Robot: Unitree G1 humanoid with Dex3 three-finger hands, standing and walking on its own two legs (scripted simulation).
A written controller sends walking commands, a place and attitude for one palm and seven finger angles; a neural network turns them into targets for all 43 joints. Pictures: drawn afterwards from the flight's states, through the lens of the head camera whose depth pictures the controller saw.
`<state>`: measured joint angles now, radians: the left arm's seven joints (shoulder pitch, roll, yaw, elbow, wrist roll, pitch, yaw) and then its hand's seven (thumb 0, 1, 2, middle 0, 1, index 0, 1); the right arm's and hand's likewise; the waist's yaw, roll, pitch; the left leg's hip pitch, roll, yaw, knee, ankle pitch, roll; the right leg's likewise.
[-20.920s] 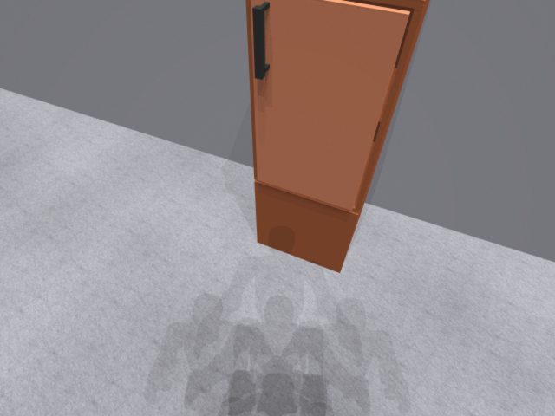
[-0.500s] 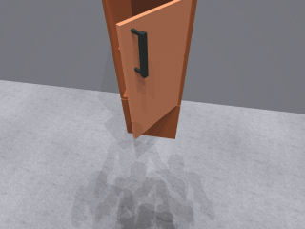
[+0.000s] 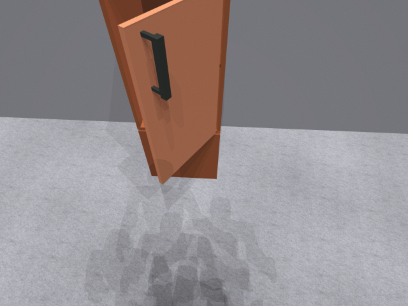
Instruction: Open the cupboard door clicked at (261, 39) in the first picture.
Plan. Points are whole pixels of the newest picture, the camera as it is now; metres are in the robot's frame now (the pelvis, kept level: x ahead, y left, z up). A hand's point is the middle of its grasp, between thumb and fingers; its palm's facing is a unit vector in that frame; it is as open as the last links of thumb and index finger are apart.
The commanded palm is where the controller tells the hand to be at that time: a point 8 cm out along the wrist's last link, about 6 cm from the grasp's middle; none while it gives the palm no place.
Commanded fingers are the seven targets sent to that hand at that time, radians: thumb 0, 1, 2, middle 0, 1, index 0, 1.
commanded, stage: walk to a spot facing it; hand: left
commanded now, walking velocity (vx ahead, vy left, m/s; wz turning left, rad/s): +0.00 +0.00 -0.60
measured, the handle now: (156, 67) +0.58 +0.16 +0.15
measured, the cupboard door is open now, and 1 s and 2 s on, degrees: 55 55 55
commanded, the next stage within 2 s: none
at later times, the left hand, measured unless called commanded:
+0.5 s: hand out of the picture +0.06 +0.17 -0.16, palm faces -0.17 -0.95 -0.27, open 7.4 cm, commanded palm none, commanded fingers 0.00 0.90 0.90 -0.20 -0.30 -0.20 -0.30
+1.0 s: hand (161, 276) +0.21 +0.12 -0.17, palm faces -0.52 -0.80 -0.30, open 7.4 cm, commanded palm none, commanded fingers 0.00 0.90 0.90 -0.20 -0.30 -0.20 -0.30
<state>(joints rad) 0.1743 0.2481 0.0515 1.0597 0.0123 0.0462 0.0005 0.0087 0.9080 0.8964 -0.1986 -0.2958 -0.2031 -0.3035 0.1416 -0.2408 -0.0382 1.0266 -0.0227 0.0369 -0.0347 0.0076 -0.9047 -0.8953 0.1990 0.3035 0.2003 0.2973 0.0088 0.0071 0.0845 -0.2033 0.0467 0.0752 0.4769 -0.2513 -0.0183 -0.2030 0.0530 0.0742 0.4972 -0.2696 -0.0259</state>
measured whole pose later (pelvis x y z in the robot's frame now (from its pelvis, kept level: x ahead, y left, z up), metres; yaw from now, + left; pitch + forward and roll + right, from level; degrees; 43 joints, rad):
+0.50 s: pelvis +0.00 -0.02 +0.01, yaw -16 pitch +1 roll +2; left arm 0.26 0.19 0.09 0.97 0.02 0.03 0.01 0.01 0.91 0.90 -0.20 -0.30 -0.21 -0.30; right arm 0.06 -0.20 -0.07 0.92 0.00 0.06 -0.04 0.01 -0.91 -0.90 0.20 0.30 0.20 0.30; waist 0.04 -0.02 0.11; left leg -0.42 0.01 -0.03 0.92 -0.44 -0.06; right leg -0.25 0.11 0.18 0.46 -0.21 -0.07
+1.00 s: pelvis +0.00 -0.02 -0.02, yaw -34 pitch +1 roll +0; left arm 0.15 0.27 0.08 0.88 0.02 0.03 -0.02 0.01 0.91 0.90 -0.20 -0.30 -0.20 -0.30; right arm 0.20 -0.28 -0.07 0.91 -0.01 0.07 -0.03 0.01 -0.90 -0.90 0.20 0.30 0.20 0.30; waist 0.00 0.02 0.13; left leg -0.40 0.10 0.02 0.99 -0.55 -0.06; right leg -0.35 0.01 0.01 0.66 -0.31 -0.01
